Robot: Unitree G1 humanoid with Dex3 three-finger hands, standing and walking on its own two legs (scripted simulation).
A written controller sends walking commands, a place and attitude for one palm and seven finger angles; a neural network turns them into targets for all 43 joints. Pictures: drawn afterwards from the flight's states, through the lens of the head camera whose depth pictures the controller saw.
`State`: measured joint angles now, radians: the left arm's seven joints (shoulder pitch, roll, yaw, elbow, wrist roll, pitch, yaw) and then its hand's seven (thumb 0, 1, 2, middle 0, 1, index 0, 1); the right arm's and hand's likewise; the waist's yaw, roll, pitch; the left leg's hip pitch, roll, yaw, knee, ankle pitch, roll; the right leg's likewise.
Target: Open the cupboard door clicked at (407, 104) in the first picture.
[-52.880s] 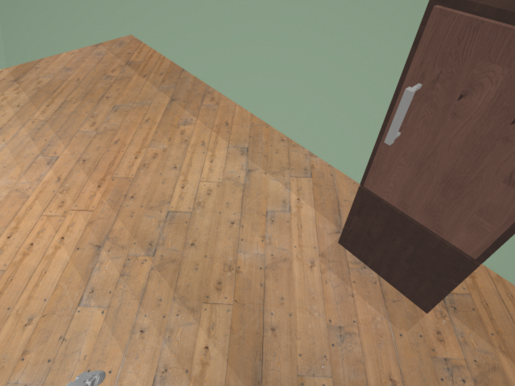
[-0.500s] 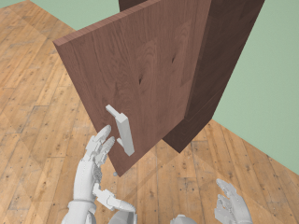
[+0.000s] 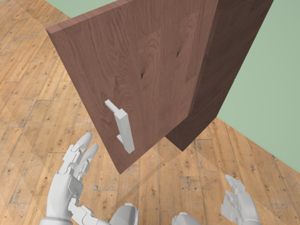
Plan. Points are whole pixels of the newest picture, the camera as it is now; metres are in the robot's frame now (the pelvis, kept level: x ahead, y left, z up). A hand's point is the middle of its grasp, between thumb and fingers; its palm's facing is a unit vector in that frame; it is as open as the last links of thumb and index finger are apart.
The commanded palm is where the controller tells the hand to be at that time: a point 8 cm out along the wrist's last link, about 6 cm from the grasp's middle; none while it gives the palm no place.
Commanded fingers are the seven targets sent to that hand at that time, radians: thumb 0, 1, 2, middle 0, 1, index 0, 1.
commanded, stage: draw the hand back to the body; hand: left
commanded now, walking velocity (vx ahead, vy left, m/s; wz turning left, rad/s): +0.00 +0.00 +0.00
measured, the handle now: (120, 129) +0.33 +0.10 +0.08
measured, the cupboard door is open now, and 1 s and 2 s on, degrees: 88 88 88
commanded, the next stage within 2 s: step back with the hand held close in 1.54 s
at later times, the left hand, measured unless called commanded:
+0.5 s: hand (51, 177) +0.19 +0.19 +0.15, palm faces +0.04 -0.99 -0.13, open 16.1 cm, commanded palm +0.16 +0.25 +0.16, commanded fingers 0.00 -0.22 0.42 -0.16 -0.30 -0.16 -0.30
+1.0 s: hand out of the picture +0.23 +0.27 +0.22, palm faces +0.35 -0.85 -0.40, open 11.0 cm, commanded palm +0.18 +0.31 +0.24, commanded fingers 0.00 0.65 0.80 -0.19 -0.30 -0.19 -0.30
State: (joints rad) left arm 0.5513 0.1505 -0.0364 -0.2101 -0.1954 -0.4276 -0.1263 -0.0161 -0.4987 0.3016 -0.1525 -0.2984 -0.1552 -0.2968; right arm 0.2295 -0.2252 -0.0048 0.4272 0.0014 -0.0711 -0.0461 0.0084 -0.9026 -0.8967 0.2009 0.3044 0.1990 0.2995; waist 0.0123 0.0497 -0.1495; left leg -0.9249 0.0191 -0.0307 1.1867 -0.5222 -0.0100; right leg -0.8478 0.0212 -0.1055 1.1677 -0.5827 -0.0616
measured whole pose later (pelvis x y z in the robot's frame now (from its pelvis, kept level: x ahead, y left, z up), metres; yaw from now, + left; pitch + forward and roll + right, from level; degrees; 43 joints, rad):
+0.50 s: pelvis +0.01 +0.01 +0.04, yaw +0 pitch +8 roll -2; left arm 0.61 0.26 0.10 -0.38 -0.23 -0.23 -0.11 -0.02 -0.45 0.32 -0.16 -0.30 -0.16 -0.30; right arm 0.29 -0.23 0.02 0.43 0.04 -0.09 -0.08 0.01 -0.90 -0.90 0.20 0.30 0.20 0.30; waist 0.02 0.06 -0.15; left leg -0.66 0.02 -0.02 0.99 -0.46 0.01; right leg -0.58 0.03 -0.09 0.94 -0.50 -0.04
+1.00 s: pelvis +0.03 +0.03 +0.09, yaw -1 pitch -1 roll -1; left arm 0.54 0.35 0.24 -0.43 -0.06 -0.05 0.14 0.00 0.32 0.65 -0.19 -0.30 -0.19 -0.30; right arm 0.24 -0.22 0.06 0.56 0.01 -0.09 -0.10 0.01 -0.90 -0.90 0.20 0.30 0.20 0.30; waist 0.05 0.06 -0.04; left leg -0.26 -0.01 0.03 0.60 -0.33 0.04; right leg -0.20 0.00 -0.04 0.56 -0.35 0.00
